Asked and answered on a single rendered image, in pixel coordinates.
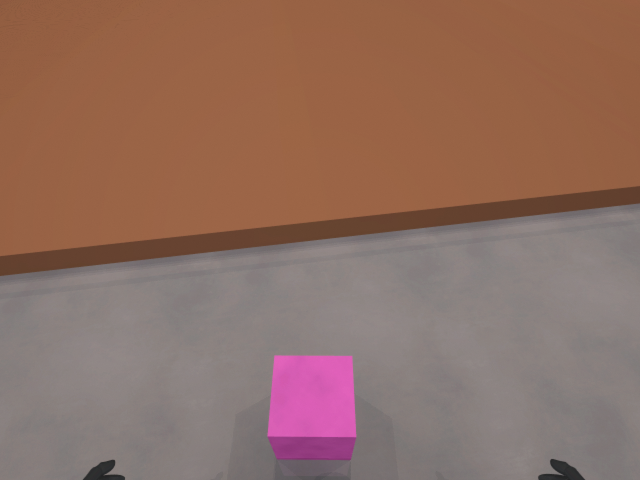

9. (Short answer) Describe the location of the robot left hand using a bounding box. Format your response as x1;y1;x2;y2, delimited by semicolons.
83;460;125;480

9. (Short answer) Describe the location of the robot right hand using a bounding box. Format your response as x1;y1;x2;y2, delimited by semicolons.
538;459;585;480

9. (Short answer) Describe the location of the carton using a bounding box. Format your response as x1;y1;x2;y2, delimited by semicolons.
267;356;356;460

